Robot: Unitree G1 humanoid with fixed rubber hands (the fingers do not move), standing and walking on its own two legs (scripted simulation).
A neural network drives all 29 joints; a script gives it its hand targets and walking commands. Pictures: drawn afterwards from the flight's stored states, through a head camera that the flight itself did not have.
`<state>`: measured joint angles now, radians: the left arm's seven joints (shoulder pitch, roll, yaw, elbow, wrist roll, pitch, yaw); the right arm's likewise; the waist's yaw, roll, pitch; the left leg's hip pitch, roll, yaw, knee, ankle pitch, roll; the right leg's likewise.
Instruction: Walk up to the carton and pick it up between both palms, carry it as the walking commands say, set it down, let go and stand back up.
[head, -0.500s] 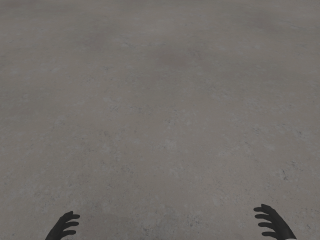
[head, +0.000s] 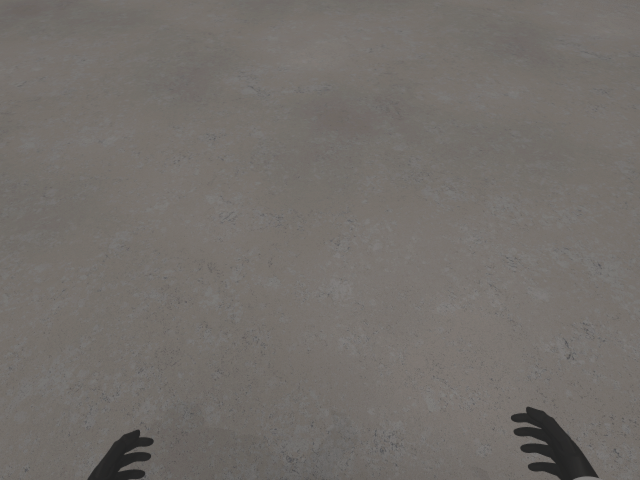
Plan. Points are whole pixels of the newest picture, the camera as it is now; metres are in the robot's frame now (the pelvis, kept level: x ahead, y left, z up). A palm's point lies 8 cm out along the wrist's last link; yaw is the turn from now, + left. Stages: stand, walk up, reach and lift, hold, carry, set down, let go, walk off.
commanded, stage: stand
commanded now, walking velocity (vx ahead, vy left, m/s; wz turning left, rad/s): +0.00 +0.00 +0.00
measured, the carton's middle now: out of the picture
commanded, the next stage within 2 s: walk up in 0.40 s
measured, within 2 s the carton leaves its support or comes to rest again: neither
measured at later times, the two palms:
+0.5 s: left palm out of the picture +0.13 +0.29 -0.08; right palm (577, 477) +0.15 -0.28 -0.06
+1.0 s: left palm out of the picture +0.09 +0.49 -0.06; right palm (480, 408) +0.22 -0.18 -0.04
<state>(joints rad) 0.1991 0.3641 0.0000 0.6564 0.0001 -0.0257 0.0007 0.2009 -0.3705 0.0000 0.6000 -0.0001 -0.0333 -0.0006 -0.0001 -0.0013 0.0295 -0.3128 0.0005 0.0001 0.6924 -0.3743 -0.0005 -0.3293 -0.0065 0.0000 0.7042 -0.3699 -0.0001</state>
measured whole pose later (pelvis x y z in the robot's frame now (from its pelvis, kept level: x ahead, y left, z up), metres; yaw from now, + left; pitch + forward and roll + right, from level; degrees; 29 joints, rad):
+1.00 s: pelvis +0.02 +0.11 -0.01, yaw +11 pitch -1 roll -3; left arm 0.20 0.59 0.00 0.71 0.00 -0.07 0.00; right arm 0.21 -0.52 -0.06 0.60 0.00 0.03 0.18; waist -0.01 0.00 0.02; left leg -0.43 0.08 0.00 0.78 -0.39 -0.01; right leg -0.24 -0.20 -0.11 0.74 -0.44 0.00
